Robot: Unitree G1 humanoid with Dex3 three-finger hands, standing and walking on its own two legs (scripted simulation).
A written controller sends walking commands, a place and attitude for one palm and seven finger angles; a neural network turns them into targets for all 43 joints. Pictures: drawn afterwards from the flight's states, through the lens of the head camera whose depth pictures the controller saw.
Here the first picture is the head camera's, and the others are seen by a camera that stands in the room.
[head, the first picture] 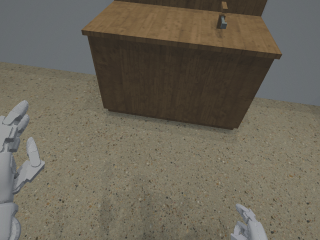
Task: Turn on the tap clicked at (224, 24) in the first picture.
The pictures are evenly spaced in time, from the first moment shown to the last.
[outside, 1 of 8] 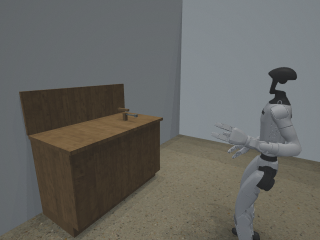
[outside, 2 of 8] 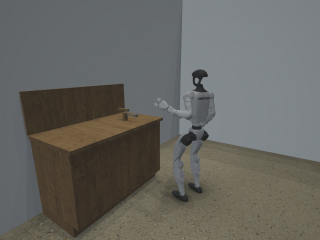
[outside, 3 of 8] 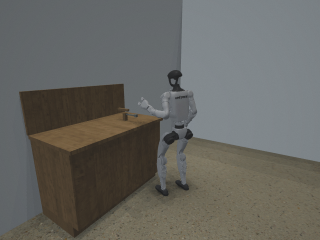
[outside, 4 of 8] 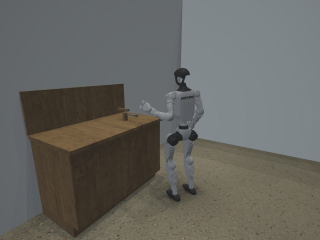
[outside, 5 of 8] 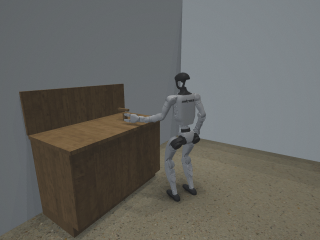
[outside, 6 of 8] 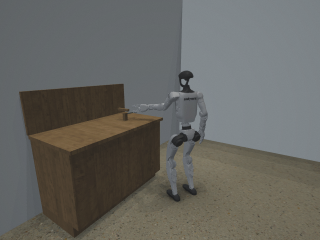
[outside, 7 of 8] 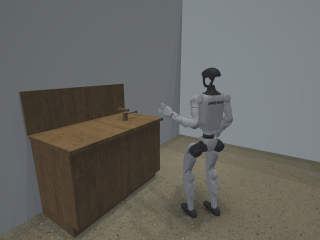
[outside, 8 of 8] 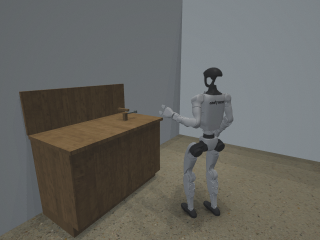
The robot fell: no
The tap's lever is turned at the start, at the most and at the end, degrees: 0 83 83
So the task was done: yes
